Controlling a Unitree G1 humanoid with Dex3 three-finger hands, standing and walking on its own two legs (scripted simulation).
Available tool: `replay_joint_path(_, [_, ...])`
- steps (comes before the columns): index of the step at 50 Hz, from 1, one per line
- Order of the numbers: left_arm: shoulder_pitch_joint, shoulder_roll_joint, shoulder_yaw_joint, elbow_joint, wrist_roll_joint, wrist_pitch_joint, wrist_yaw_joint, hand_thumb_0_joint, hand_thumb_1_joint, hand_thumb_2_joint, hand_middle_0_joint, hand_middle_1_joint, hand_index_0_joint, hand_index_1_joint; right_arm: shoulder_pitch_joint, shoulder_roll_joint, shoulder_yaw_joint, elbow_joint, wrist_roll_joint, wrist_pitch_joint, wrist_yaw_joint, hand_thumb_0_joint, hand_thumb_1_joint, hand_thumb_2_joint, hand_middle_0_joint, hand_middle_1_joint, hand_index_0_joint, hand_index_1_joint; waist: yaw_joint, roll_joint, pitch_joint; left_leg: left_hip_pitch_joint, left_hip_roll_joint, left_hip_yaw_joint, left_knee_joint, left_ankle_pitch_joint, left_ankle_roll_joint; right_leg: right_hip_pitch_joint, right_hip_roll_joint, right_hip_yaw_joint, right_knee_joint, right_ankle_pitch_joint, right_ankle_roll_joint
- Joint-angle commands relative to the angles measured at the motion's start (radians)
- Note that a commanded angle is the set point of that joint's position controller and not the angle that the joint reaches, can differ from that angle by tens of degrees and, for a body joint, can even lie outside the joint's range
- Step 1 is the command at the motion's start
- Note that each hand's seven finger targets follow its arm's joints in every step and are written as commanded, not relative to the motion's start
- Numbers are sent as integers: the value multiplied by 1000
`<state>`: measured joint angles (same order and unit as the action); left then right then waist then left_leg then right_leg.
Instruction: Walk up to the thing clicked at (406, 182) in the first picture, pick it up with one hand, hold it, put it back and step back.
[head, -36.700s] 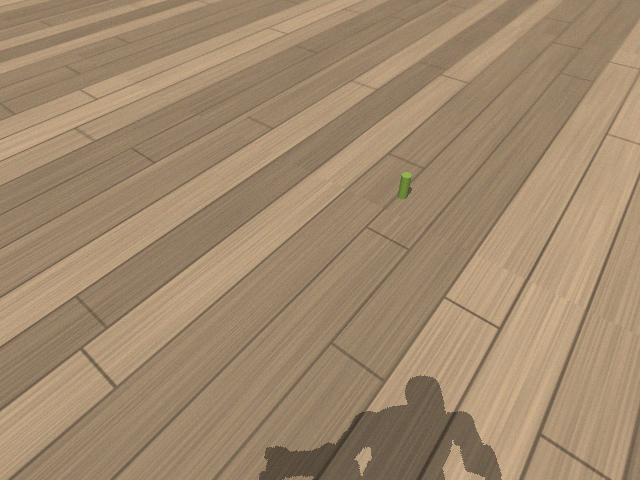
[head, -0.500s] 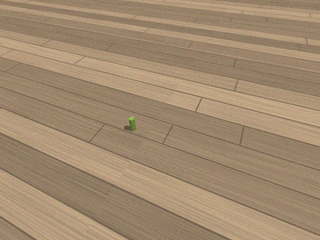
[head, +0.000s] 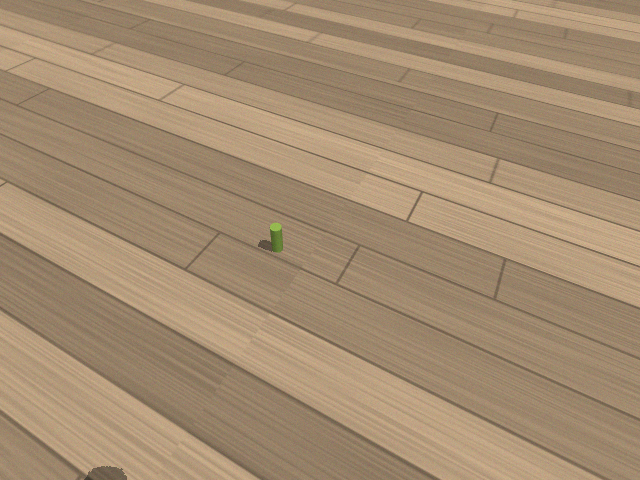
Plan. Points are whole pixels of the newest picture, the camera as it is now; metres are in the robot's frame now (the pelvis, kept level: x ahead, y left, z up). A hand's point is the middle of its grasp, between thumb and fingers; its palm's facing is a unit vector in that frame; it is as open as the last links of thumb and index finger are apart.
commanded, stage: step back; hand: left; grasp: from above
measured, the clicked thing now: (276, 237) +1.08 +0.18 -0.70
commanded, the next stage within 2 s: stand in 0.10 s
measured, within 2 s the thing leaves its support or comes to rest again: neither
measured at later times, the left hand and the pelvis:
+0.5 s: hand out of the picture +0.09 +0.25 -0.14, palm faces -0.02 -0.94 -0.33, open 7.4 cm; pelvis +0.00 +0.00 +0.01, yaw -1 degrees
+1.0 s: hand out of the picture +0.06 +0.25 -0.14, palm faces -0.04 -0.94 -0.34, open 7.4 cm; pelvis -0.01 +0.00 +0.02, yaw -1 degrees
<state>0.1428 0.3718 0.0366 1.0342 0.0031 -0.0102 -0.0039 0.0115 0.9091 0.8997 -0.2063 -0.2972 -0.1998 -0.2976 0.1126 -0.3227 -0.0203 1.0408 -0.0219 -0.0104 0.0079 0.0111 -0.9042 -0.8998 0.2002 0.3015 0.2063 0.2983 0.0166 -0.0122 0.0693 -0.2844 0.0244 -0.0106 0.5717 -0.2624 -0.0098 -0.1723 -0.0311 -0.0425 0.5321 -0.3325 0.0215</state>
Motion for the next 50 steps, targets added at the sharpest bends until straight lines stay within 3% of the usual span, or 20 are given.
replay_joint_path(1, [-34,206,39,-44,-2,-30,21,0,900,900,-200,-300,-200,-300,-50,-243,-50,-39,9,-28,-21,0,-900,-900,200,300,200,300,1,70,-158,109,118,-104,-108,422,63,62,-80,70,-69,342,-52])
replay_joint_path(4, [-43,209,40,-28,1,-28,24,0,900,900,-200,-300,-200,-300,-72,-234,-50,-30,12,-26,-23,0,-900,-900,200,300,200,300,-3,44,-177,142,115,-75,-95,479,64,73,-86,66,-79,396,-50])
replay_joint_path(5, [-39,174,17,-7,-7,-27,19,0,900,900,-200,-300,-200,-300,-42,-241,-38,-24,13,-29,-21,0,-900,-900,200,300,200,300,-11,46,-173,162,119,-103,-133,494,63,88,-86,78,-104,406,-38])
replay_joint_path(7, [-47,177,16,-3,-4,-26,18,0,900,900,-200,-300,-200,-300,-72,-240,-40,-19,13,-32,-19,0,-900,-900,200,300,200,300,-6,42,-169,196,120,-98,-140,511,54,79,-88,76,-127,412,-32])
replay_joint_path(11, [-84,181,11,12,1,-24,15,0,900,900,-200,-300,-200,-300,-105,-230,-34,-16,16,-26,-16,0,-900,-900,200,300,200,300,-8,27,-130,182,113,-91,-188,404,43,90,-93,79,-182,344,-28])
replay_joint_path(17, [-96,183,8,27,2,-26,13,0,900,900,-200,-300,-200,-300,-129,-228,-32,-3,15,-29,-11,0,-900,-900,200,300,200,300,-3,21,-135,221,112,-79,-225,393,31,98,-103,84,-219,338,-27])
replay_joint_path(20, [-106,191,9,34,6,-27,12,0,900,900,-200,-300,-200,-300,-122,-224,-29,4,17,-25,-10,0,-900,-900,200,300,200,300,-13,9,-106,188,104,-78,-256,308,25,94,-102,87,-247,282,-24])
replay_joint_path(23, [-107,190,8,37,6,-28,10,0,900,900,-200,-300,-200,-300,-120,-228,-28,12,15,-27,-9,0,-900,-900,200,300,200,300,-10,15,-112,196,106,-75,-262,297,23,101,-107,91,-253,272,-26])
replay_joint_path(26, [-108,195,9,41,6,-28,9,0,900,900,-200,-300,-200,-300,-114,-226,-26,20,15,-26,-7,0,-900,-900,200,300,200,300,-14,11,-93,185,102,-77,-282,240,18,84,-105,96,-269,222,-28])
replay_joint_path(29, [-101,199,9,48,8,-24,8,0,900,900,-200,-300,-200,-300,-105,-228,-26,28,12,-20,-6,0,-900,-900,200,300,200,300,-15,8,-56,153,95,-82,-305,107,15,53,-101,99,-289,114,-30])
replay_joint_path(31, [-95,197,8,47,9,-24,5,0,900,900,-200,-300,-200,-300,-94,-234,-27,30,13,-20,-4,0,-900,-900,200,300,200,300,-17,17,-59,157,94,-83,-308,94,16,42,-100,101,-292,108,-32])
replay_joint_path(36, [-87,201,7,47,6,-30,7,0,900,900,-200,-300,-200,-300,-78,-230,-26,39,12,-23,-4,0,-900,-900,200,300,200,300,-19,-5,-88,189,103,-84,-287,178,19,47,-107,111,-288,161,-32])
replay_joint_path(41, [-76,200,6,48,5,-24,5,0,900,900,-200,-300,-200,-300,-53,-239,-24,50,12,-19,-5,0,-900,-900,200,300,200,300,-23,12,-53,145,97,-86,-303,100,18,36,-99,109,-290,114,-34])
replay_joint_path(46, [-60,196,2,43,6,-27,6,0,900,900,-200,-300,-200,-300,-54,-235,-21,47,12,-23,-6,0,-900,-900,200,300,200,300,-17,3,-89,179,106,-83,-281,203,20,45,-103,109,-280,180,-33])
replay_joint_path(50, [-61,191,0,40,6,-26,8,0,900,900,-200,-300,-200,-300,-52,-241,-19,47,14,-21,-7,0,-900,-900,200,300,200,300,-19,11,-87,177,106,-81,-276,204,23,47,-103,106,-277,188,-32])
